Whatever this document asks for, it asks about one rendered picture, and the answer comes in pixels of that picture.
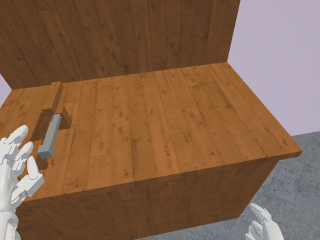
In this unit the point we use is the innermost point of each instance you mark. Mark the counter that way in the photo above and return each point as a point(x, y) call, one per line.
point(158, 133)

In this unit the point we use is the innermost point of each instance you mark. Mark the robot left hand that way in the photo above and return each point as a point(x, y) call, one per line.
point(12, 165)

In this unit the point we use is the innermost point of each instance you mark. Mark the robot left forearm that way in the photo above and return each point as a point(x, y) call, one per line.
point(8, 225)

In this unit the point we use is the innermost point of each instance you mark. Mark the robot right hand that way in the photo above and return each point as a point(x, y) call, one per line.
point(269, 230)

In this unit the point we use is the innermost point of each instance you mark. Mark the tap lever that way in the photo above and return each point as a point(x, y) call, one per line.
point(46, 150)

